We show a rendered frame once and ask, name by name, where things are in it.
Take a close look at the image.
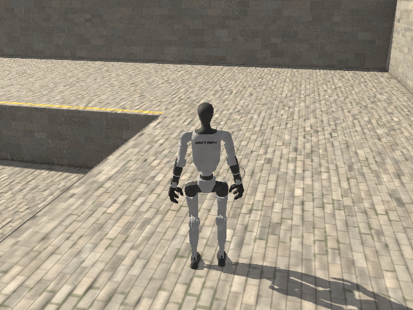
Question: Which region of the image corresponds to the robot right upper arm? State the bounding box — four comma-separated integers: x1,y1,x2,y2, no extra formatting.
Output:
219,130,237,166

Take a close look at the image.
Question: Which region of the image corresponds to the robot left forearm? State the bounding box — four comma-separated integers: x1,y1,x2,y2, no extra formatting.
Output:
170,158,183,188

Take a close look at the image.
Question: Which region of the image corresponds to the robot left shin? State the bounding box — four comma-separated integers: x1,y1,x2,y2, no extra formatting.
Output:
188,217,199,260

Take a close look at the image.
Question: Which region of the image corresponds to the robot head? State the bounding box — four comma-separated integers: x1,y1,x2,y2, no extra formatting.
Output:
195,103,217,134

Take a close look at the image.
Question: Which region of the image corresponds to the robot left hand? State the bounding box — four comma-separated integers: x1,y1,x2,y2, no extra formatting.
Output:
168,186,183,203

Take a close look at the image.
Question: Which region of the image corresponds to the robot right hand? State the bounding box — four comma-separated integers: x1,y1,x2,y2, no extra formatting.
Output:
229,183,244,200

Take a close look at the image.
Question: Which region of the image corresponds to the robot left upper arm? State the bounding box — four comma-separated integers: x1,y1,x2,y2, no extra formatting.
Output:
176,131,192,167

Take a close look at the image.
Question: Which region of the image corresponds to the robot right forearm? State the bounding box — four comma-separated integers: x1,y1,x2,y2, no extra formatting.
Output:
230,156,242,185

